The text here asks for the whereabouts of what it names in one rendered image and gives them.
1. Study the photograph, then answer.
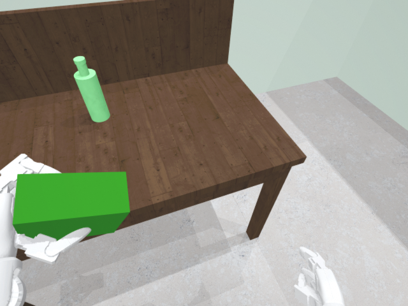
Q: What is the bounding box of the table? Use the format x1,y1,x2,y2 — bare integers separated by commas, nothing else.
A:
0,0,307,306

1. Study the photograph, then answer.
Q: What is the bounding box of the robot left hand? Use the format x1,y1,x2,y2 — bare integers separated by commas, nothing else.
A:
0,154,91,265

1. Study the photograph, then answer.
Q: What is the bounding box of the left robot forearm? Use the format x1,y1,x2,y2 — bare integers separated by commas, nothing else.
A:
0,257,27,306

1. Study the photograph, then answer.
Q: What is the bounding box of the robot right hand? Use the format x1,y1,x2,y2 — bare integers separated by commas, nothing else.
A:
294,247,345,306

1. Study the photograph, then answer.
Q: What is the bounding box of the sponge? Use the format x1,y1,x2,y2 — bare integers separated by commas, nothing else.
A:
13,171,130,241

